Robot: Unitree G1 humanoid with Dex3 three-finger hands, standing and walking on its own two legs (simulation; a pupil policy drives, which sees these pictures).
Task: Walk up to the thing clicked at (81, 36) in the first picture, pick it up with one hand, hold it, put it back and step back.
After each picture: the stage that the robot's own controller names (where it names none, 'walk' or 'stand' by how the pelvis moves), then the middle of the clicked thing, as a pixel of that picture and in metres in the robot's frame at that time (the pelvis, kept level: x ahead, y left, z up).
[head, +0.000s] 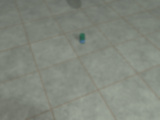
stand; (82, 38) +1.45 +0.04 -0.72
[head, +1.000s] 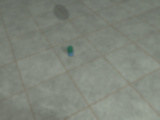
walk; (70, 51) +1.31 +0.27 -0.71
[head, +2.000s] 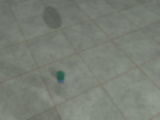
walk; (60, 77) +0.82 +0.27 -0.70
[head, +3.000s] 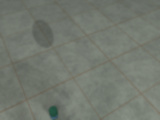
walk; (53, 112) +0.51 +0.22 -0.70
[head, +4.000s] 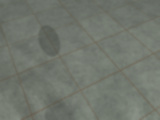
stand; out of the picture +0.36 +0.20 -0.71
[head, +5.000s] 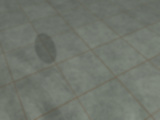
stand; out of the picture +0.35 +0.21 -0.72
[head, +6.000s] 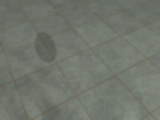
stand; out of the picture +0.36 +0.21 -0.73
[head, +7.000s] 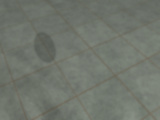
stand; out of the picture +0.35 +0.21 -0.73
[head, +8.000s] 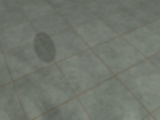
stand; out of the picture +0.34 +0.21 -0.73
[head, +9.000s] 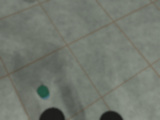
go down; (43, 92) +0.39 +0.21 -0.53
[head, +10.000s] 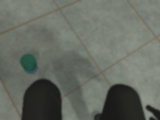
go down; (29, 64) +0.42 +0.25 -0.32
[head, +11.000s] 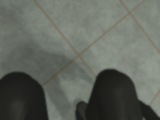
close in; out of the picture +0.40 +0.29 -0.24
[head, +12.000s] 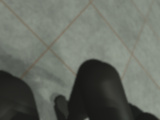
close; out of the picture +0.39 +0.30 -0.21
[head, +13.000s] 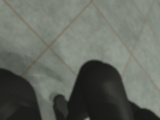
lift; out of the picture +0.38 +0.30 -0.22
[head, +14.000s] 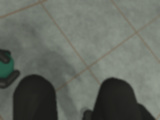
lift; (2, 68) +0.33 +0.27 -0.10
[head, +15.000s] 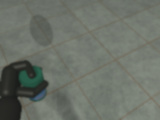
lift; (34, 84) +0.33 +0.18 +0.04
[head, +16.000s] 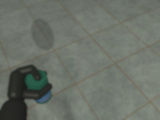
hold; (39, 87) +0.33 +0.17 +0.01
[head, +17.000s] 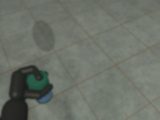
hold; (40, 87) +0.33 +0.17 +0.00
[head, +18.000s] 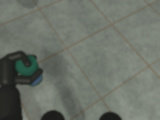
crouch; (30, 71) +0.38 +0.19 -0.06
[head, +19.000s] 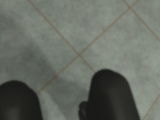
lower; out of the picture +0.45 +0.29 -0.14
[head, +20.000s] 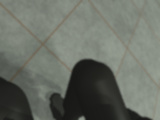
lower; out of the picture +0.41 +0.31 -0.22
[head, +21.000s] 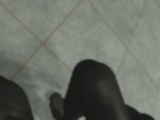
lower; out of the picture +0.41 +0.32 -0.22
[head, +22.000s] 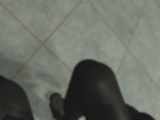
lower; out of the picture +0.40 +0.32 -0.22
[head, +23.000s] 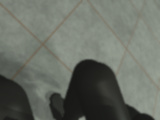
lower; out of the picture +0.40 +0.32 -0.22
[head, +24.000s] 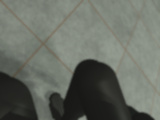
withdraw; out of the picture +0.39 +0.30 -0.23
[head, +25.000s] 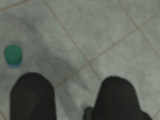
stand; (13, 57) +0.42 +0.27 -0.28
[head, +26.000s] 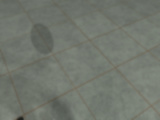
stand; out of the picture +0.37 +0.18 -0.65
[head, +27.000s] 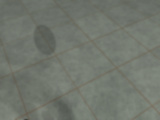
stand; out of the picture +0.38 +0.20 -0.67
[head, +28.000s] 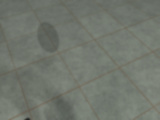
stand; out of the picture +0.38 +0.19 -0.67
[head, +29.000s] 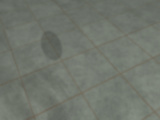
walk; out of the picture +0.39 +0.18 -0.72
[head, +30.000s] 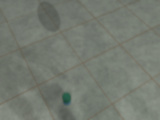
walk; (66, 99) +0.51 +0.13 -0.70
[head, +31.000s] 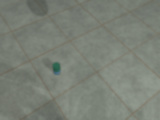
walk; (56, 68) +0.79 +0.21 -0.70
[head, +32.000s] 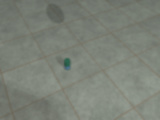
stand; (67, 64) +1.02 +0.19 -0.70
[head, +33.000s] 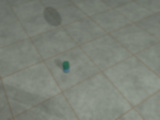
stand; (66, 66) +1.01 +0.21 -0.72
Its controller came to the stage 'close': yes
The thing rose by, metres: 0.71
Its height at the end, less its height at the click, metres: +0.00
